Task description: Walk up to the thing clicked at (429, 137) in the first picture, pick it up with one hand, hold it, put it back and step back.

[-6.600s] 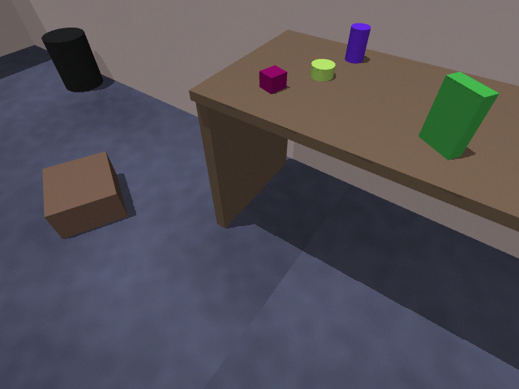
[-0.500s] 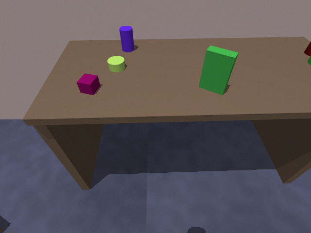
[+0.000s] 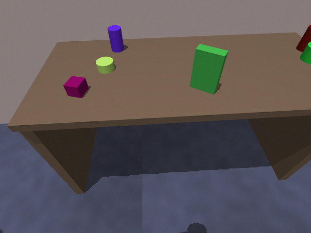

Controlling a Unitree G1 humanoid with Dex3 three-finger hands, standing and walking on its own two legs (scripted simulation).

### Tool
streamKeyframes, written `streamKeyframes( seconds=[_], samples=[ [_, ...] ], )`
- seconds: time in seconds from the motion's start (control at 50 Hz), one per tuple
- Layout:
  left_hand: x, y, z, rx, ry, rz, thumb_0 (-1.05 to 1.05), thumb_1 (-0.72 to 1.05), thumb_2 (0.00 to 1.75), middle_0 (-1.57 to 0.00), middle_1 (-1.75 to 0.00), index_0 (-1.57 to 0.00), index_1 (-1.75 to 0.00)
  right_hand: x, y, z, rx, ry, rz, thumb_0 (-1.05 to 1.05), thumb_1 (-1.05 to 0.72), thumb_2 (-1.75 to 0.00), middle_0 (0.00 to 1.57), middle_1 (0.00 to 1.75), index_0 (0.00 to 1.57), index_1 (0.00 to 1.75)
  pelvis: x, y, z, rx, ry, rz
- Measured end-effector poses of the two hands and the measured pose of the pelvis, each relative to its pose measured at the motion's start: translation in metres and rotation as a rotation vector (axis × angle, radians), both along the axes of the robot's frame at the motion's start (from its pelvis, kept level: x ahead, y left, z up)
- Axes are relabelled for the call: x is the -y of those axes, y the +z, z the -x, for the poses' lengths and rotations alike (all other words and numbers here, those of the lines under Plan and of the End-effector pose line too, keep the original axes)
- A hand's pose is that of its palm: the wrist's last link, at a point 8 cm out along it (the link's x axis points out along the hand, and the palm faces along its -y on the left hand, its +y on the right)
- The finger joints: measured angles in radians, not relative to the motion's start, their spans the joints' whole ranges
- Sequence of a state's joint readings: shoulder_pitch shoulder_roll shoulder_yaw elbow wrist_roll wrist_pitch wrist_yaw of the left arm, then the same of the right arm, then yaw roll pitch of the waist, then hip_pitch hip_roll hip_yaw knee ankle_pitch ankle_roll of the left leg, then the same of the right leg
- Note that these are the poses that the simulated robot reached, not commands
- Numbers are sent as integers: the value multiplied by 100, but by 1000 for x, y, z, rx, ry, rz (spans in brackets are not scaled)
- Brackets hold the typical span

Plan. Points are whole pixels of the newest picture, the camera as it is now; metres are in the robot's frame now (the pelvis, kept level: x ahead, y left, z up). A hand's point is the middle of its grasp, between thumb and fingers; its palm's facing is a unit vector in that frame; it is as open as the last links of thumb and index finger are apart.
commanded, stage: walk up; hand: right
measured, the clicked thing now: (207, 70) +0.67 -0.19 +0.05
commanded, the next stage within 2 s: none
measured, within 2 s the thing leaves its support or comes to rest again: neither
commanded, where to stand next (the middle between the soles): +0.19 +0.01 m, yaw +2 degrees
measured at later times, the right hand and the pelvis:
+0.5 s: hand (248, 206) +0.23 -0.28 -0.17, palm faces -0.13 +0.92 -0.36, open 7.4 cm; pelvis +0.14 -0.02 -0.02, yaw +4 degrees
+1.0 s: hand (237, 184) +0.30 -0.26 -0.17, palm faces -0.05 +0.94 -0.33, open 7.4 cm; pelvis +0.18 -0.01 -0.01, yaw +1 degrees
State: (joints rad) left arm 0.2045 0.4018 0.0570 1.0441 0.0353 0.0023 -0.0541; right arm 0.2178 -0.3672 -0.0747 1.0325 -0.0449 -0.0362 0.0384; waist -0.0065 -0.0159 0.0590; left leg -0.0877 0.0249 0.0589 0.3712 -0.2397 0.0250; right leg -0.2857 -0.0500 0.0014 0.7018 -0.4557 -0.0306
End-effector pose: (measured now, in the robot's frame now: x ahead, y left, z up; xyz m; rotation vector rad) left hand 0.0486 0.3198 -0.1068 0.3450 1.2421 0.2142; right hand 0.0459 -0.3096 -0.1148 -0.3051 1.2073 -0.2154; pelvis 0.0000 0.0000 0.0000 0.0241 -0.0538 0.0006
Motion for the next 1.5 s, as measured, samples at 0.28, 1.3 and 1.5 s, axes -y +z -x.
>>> streamKeyframes(
  seconds=[0.28,1.3,1.5],
  samples=[
    [38,17,-21,21,75,-52,0,90,89,-20,-30,-21,-30,49,-9,-74,-42,54,-11,0,-90,-90,20,30,20,30,37,-1,-72,18,25,36],
    [22,-4,-224,97,-23,21,0,91,89,-20,-30,-20,-30,-12,-1,-217,11,23,-14,0,-90,-90,20,30,20,30,1,1,-170,4,14,27],
    [17,-9,-190,33,14,33,0,91,89,-20,-30,-20,-30,-17,1,-201,-11,16,-10,0,-90,-90,20,30,20,30,-4,4,-162,4,20,32]
  ],
)
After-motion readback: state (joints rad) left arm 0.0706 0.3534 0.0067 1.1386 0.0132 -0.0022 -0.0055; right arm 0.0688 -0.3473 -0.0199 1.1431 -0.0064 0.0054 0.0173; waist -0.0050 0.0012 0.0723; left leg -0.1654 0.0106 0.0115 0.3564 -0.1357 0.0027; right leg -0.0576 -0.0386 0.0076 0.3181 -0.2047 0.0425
